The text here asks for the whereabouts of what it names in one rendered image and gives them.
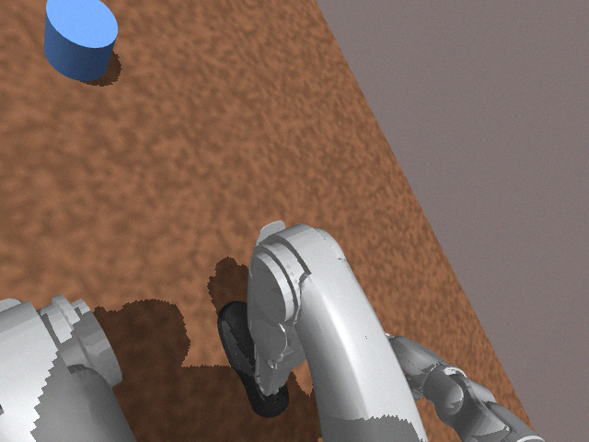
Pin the right robot hand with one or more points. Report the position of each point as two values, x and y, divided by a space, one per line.
416 361

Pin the right robot foot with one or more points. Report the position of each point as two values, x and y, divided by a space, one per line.
233 330

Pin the right robot arm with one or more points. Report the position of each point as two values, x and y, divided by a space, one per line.
471 409

